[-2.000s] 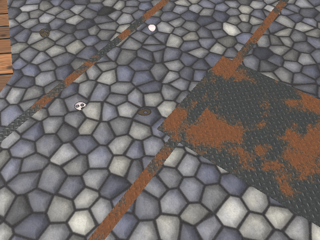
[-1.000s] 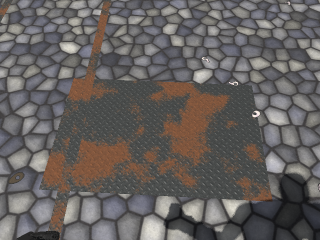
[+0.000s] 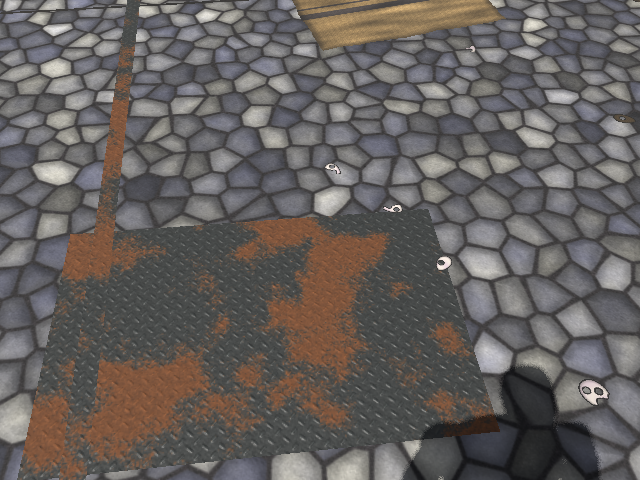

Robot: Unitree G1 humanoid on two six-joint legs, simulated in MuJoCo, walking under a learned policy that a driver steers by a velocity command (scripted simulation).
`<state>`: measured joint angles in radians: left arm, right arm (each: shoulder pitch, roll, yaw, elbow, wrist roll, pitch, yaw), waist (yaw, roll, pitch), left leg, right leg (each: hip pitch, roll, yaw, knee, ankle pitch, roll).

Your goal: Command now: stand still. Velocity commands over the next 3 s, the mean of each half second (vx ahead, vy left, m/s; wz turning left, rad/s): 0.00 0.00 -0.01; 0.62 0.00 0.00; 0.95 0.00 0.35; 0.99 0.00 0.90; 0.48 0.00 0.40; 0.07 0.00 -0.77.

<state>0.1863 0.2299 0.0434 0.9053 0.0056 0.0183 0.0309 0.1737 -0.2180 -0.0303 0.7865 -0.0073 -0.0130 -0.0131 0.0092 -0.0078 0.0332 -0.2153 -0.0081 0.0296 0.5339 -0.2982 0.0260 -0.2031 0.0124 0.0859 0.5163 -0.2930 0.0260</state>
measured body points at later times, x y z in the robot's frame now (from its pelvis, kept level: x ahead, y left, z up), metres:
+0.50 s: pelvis +0.00 +0.01 +0.00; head +0.01 +0.02 +0.45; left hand +0.04 +0.27 -0.15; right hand +0.08 -0.24 -0.13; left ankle -0.01 +0.10 -0.73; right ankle -0.01 -0.14 -0.73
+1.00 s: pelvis +0.14 -0.08 +0.01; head +0.15 -0.09 +0.46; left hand +0.12 +0.17 -0.13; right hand +0.27 -0.33 -0.12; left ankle +0.14 +0.07 -0.64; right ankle +0.10 -0.16 -0.73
